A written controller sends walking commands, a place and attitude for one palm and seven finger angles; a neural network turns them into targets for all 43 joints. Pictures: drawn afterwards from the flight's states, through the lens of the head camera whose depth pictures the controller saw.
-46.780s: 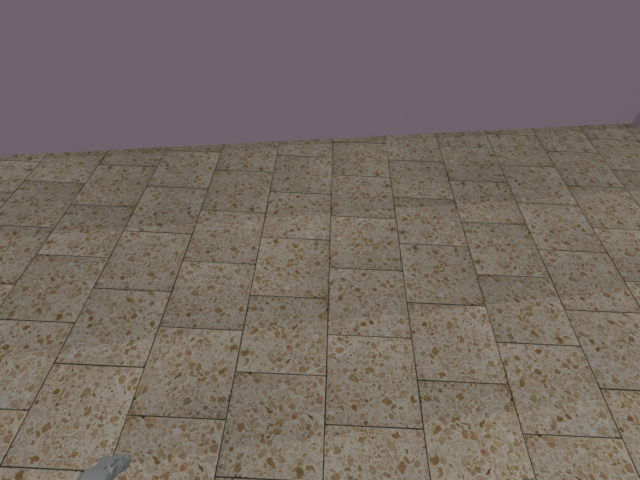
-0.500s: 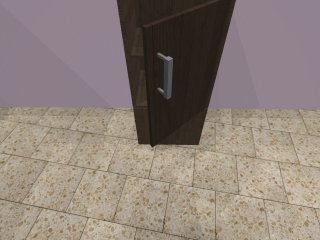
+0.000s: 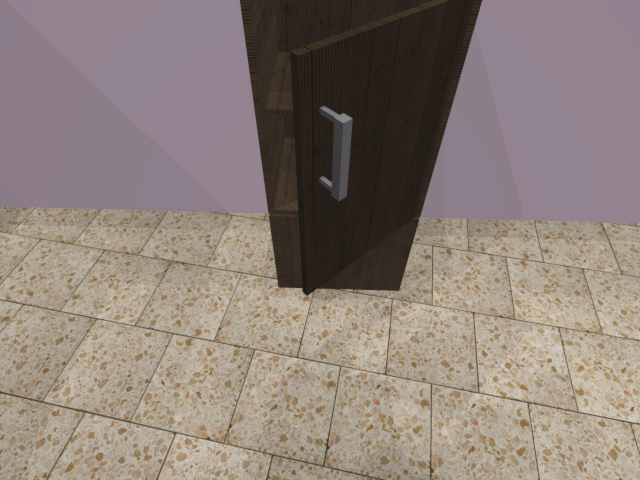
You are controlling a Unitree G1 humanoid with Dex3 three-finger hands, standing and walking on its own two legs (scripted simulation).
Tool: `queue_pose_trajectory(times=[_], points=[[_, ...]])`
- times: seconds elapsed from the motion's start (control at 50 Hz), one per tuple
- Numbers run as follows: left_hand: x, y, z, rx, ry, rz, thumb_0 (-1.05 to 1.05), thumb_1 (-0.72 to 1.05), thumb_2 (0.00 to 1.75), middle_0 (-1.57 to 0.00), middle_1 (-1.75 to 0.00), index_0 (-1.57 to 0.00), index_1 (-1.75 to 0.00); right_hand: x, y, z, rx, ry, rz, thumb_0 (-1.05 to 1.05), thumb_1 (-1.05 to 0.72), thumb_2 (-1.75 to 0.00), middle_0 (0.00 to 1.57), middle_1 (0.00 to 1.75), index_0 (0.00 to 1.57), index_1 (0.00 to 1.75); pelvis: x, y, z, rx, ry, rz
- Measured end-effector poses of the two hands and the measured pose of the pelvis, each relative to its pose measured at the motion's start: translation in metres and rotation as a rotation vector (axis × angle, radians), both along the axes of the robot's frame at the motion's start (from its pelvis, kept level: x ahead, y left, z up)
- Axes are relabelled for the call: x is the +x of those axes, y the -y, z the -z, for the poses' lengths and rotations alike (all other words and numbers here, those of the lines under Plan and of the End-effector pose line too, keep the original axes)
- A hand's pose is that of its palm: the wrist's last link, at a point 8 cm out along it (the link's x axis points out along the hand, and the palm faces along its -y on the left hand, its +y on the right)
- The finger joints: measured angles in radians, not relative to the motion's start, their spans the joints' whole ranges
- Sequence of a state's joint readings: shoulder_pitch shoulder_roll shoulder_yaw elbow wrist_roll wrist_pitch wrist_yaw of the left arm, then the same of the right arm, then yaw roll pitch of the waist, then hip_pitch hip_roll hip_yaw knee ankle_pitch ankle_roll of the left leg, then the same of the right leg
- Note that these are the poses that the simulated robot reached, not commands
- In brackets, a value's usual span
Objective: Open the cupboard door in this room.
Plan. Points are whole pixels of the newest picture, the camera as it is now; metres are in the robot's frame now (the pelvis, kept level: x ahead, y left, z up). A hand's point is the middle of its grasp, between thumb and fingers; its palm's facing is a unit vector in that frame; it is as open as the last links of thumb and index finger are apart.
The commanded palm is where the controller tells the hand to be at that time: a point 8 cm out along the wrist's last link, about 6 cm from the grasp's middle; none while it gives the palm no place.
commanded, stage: look to check the result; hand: left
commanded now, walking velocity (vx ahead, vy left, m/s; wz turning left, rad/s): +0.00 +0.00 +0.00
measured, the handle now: (332, 155) +0.60 +0.01 +0.08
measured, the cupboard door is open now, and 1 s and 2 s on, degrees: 43 43 43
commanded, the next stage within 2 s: walk to a spot facing it in 0.14 s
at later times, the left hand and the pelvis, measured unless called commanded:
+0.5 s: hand out of the picture +0.01 +0.17 -0.18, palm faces -0.02 -0.98 -0.19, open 7.4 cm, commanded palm none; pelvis +0.00 +0.00 -0.01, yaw -4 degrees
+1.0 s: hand out of the picture +0.10 +0.15 -0.16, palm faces -0.26 -0.93 -0.28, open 7.4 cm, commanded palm none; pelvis +0.01 -0.03 +0.00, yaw -20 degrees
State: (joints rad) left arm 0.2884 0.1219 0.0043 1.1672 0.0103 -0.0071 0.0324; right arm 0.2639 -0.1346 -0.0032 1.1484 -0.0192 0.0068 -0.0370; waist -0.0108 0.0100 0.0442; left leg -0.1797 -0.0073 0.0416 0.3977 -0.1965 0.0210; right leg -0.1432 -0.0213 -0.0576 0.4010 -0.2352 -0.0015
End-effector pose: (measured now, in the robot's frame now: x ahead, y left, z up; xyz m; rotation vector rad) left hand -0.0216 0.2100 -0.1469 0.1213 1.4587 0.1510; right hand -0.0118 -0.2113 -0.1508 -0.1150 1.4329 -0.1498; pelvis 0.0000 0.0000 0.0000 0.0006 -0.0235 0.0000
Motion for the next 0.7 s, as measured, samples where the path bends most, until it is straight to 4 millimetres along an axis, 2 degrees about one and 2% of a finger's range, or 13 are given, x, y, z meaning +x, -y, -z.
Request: queue_pose_trajectory(times=[0.32,0.46,0.6,0.7], points=[[0.02,-0.003,-0.001,0.011,0.029,0.011,0.0,0.91,0.9,-0.2,-0.3,-0.2,-0.29,0.004,0.002,-0.001,0.0,-0.012,0.001,0.0,-0.91,-0.9,0.2,0.3,0.2,0.3,0.006,0.003,-0.001,0.0,-0.005,0.002],[0.029,-0.008,0.003,0.016,0.008,0.036,0.0,0.91,0.9,-0.2,-0.3,-0.2,-0.29,0.004,0.009,0.003,-0.023,-0.002,0.06,0.0,-0.91,-0.9,0.2,0.3,0.2,0.3,0.005,0.003,0.004,-0.001,-0.011,0.053],[0.059,-0.02,0.005,0.05,0.037,0.106,0.0,0.91,0.9,-0.2,-0.3,-0.2,-0.29,0.003,0.029,0.007,-0.059,0.041,0.12,0.0,-0.91,-0.9,0.2,0.3,0.2,0.3,0.0,0.007,0.012,0.019,-0.025,0.12],[0.091,-0.015,-0.003,0.099,0.095,0.166,0.0,0.91,0.9,-0.2,-0.3,-0.2,-0.29,0.004,0.054,0.019,-0.059,0.075,0.151,0.0,-0.91,-0.9,0.2,0.3,0.2,0.3,-0.001,0.021,0.019,0.033,-0.024,0.179]])
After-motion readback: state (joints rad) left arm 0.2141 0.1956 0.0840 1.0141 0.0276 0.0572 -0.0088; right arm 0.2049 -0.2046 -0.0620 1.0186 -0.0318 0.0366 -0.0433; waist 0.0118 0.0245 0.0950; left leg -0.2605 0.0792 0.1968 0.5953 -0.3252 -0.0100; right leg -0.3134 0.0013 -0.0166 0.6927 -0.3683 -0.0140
